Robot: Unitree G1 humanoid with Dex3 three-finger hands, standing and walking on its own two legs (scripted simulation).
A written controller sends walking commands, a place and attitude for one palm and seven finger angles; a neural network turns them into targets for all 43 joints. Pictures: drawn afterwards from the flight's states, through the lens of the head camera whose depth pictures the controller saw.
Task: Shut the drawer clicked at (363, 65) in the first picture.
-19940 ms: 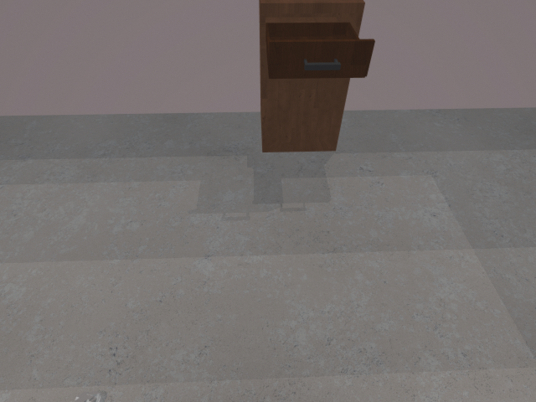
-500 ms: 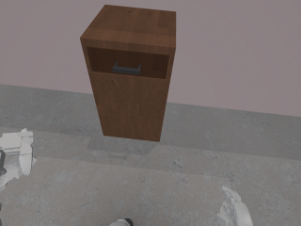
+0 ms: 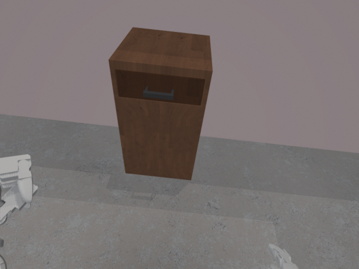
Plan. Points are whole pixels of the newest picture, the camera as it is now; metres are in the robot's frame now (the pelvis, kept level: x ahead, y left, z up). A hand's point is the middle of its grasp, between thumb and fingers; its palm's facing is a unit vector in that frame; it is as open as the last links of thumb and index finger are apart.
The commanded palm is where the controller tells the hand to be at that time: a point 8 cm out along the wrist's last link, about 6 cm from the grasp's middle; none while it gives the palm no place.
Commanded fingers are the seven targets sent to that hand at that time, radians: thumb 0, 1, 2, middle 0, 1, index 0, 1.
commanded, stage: stop stepping back and stand still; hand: left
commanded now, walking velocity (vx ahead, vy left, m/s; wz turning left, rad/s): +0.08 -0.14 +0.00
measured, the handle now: (159, 92) +0.86 +0.14 -0.06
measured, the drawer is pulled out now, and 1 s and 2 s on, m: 0.00 0.00 0.00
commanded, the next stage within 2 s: let the arm hang, fingers relaxed in 0.14 s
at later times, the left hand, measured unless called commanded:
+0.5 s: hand out of the picture +0.08 +0.18 -0.15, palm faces +0.05 -0.97 -0.22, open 3.1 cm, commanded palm none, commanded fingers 0.00 0.90 0.90 -0.84 -0.99 -0.84 -0.99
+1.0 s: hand out of the picture -0.05 +0.16 -0.16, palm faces +0.07 -0.98 -0.18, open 6.9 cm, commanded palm none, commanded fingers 0.00 0.90 0.90 -0.20 -0.30 -0.20 -0.30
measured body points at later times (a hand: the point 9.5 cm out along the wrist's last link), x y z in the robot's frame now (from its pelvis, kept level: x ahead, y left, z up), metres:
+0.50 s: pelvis +0.00 +0.00 +0.00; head +0.00 +0.00 +0.45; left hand +0.08 +0.23 -0.13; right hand +0.07 -0.25 -0.14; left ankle +0.00 +0.11 -0.72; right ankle +0.01 -0.10 -0.72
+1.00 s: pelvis -0.02 -0.01 +0.02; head -0.01 -0.01 +0.47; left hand -0.05 +0.21 -0.14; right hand -0.03 -0.20 -0.15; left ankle +0.00 +0.11 -0.72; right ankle +0.01 -0.10 -0.72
